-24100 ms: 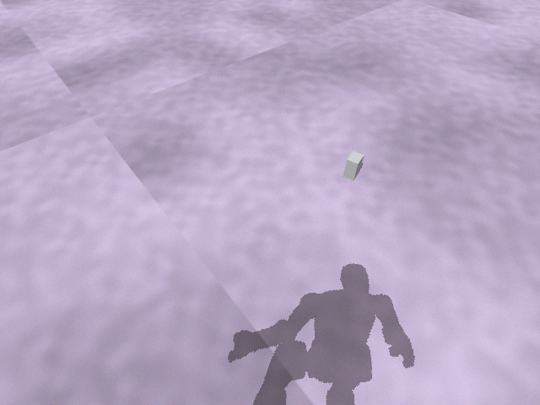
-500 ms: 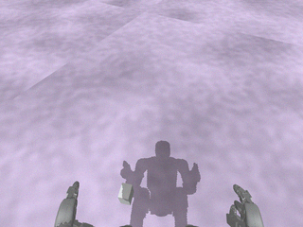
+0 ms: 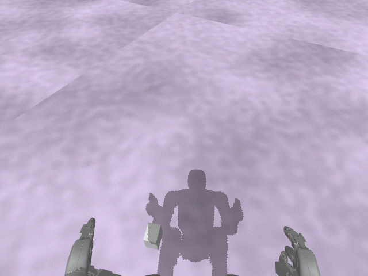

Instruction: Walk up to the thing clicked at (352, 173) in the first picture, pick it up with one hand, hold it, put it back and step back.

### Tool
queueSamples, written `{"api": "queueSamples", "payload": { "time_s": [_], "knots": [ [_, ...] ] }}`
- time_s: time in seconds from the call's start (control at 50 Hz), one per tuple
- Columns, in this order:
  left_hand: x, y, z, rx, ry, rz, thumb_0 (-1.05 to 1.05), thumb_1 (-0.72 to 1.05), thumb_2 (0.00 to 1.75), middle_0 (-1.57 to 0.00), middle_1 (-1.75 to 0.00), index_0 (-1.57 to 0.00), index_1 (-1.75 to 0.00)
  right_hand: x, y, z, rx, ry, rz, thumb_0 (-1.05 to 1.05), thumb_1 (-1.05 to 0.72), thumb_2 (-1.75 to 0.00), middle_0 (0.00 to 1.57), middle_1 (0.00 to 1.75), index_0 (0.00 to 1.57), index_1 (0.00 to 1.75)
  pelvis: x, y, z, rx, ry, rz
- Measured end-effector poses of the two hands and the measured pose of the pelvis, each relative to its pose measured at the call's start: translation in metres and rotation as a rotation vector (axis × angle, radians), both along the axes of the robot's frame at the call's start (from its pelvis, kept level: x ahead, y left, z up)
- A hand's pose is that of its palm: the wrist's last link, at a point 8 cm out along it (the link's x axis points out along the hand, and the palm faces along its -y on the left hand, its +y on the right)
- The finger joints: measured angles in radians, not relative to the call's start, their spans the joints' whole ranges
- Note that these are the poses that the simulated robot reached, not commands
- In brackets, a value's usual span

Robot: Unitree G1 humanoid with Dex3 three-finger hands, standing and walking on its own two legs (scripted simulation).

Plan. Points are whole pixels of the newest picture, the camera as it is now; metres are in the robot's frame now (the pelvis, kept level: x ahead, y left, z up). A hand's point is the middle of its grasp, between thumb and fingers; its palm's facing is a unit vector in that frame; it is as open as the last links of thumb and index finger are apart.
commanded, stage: home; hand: left
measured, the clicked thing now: (153, 236) +0.40 +0.18 -0.66
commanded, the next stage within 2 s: stand in 0.12 s
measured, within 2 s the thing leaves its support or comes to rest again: neither
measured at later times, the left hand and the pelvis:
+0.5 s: hand (107, 261) +0.17 +0.19 -0.06, palm faces +0.10 -0.96 -0.28, open 13.1 cm; pelvis +0.00 +0.00 +0.00, yaw +0 degrees
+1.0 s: hand out of the picture +0.06 +0.25 -0.12, palm faces +0.01 -0.94 -0.35, open 7.4 cm; pelvis +0.00 +0.01 +0.04, yaw +1 degrees
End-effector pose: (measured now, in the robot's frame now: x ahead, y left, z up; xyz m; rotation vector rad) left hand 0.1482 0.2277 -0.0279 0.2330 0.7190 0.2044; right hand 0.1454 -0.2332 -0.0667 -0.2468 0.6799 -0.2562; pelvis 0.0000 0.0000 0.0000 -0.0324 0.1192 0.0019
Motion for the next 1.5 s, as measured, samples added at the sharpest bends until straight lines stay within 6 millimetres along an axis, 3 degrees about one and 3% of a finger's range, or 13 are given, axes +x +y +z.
{"api": "queueSamples", "payload": {
  "time_s": [0.34, 0.46, 0.62, 0.7, 0.8, 0.94, 1.12, 1.28, 1.5],
  "knots": [
    [0.000, 0.004, -0.001, -0.002, 0.008, -0.001, -0.01, -0.39, 0.17, -0.11, -0.13, -0.11, -0.13, 0.001, 0.005, 0.001, 0.002, -0.003, 0.002, 0.01, -0.90, -0.90, 0.21, 0.30, 0.20, 0.30, 0.001, 0.004, 0.001, -0.003, -0.001, -0.001],
    [0.000, 0.004, 0.000, -0.004, 0.001, -0.002, 0.00, -0.10, 0.46, -0.17, -0.23, -0.17, -0.24, 0.000, 0.006, 0.001, 0.000, 0.000, 0.006, 0.01, -0.90, -0.90, 0.21, 0.30, 0.20, 0.30, 0.000, 0.004, 0.000, -0.003, -0.001, -0.001],
    [-0.003, 0.005, -0.005, 0.007, 0.010, -0.024, 0.00, 0.45, 0.78, -0.20, -0.28, -0.19, -0.29, 0.000, 0.005, 0.000, -0.015, 0.018, 0.032, 0.01, -0.90, -0.90, 0.21, 0.30, 0.20, 0.30, -0.002, 0.005, 0.001, -0.001, -0.013, 0.000],
    [-0.006, 0.020, -0.029, 0.039, 0.079, -0.098, 0.00, 0.67, 0.85, -0.21, -0.29, -0.20, -0.30, -0.009, -0.005, -0.015, -0.040, 0.205, 0.143, 0.01, -0.90, -0.90, 0.21, 0.30, 0.20, 0.30, -0.007, 0.004, 0.006, 0.019, -0.067, 0.002],
    [-0.032, 0.046, -0.046, 0.042, 0.210, -0.059, 0.01, 0.82, 0.88, -0.21, -0.30, -0.20, -0.30, -0.031, -0.027, -0.015, -0.031, 0.324, 0.103, 0.01, -0.90, -0.90, 0.21, 0.30, 0.20, 0.30, -0.007, 0.006, 0.015, 0.029, -0.104, 0.005],
    [-0.079, 0.066, -0.051, 0.047, 0.383, 0.020, 0.01, 0.89, 0.90, -0.21, -0.30, -0.20, -0.30, -0.063, -0.043, -0.010, -0.034, 0.446, 0.048, 0.01, -0.90, -0.90, 0.21, 0.30, 0.20, 0.30, -0.005, 0.008, 0.031, 0.028, -0.140, 0.012],
    [-0.120, 0.069, -0.048, 0.030, 0.521, 0.073, 0.01, 0.90, 0.90, -0.21, -0.30, -0.20, -0.30, -0.085, -0.036, -0.009, 0.008, 0.536, 0.033, 0.00, -0.90, -0.90, 0.20, 0.30, 0.20, 0.29, -0.007, 0.009, 0.047, 0.033, -0.178, 0.014],
    [-0.131, 0.068, -0.041, 0.035, 0.562, 0.091, 0.01, 0.91, 0.90, -0.21, -0.30, -0.20, -0.30, -0.090, -0.034, -0.012, 0.038, 0.560, 0.033, 0.00, -0.90, -0.90, 0.21, 0.30, 0.20, 0.29, -0.010, 0.006, 0.053, 0.039, -0.191, 0.016],
    [-0.123, 0.065, -0.036, 0.040, 0.545, 0.092, 0.01, 0.91, 0.90, -0.21, -0.30, -0.20, -0.30, -0.096, -0.045, -0.009, 0.034, 0.575, 0.021, 0.00, -0.90, -0.90, 0.20, 0.30, 0.20, 0.29, -0.014, 0.000, 0.056, 0.036, -0.197, 0.017]
  ]
}}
